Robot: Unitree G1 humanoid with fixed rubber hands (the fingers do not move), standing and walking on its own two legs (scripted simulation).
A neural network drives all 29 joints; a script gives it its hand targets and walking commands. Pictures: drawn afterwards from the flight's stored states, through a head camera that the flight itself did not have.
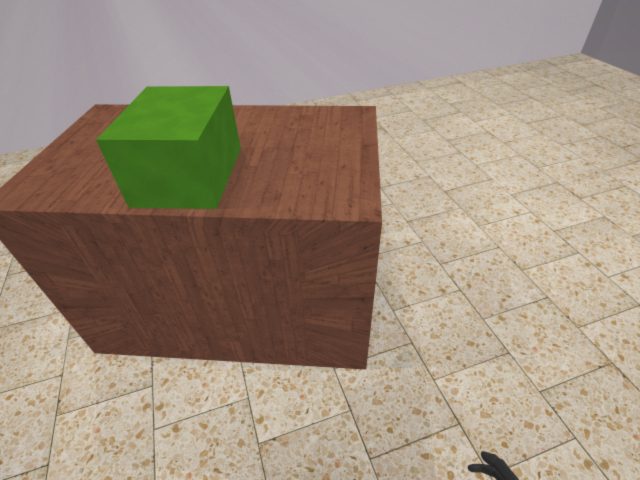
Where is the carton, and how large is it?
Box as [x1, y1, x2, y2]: [96, 86, 240, 208]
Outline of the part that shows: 147,86 96,139 128,207 216,208 240,149 228,86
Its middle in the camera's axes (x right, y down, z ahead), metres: -0.35 -0.24 +0.96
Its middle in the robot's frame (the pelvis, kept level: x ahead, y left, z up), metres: +0.86 +0.41 +0.00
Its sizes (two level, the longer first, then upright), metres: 0.275 0.217 0.181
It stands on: a pedestal, 0.67 m high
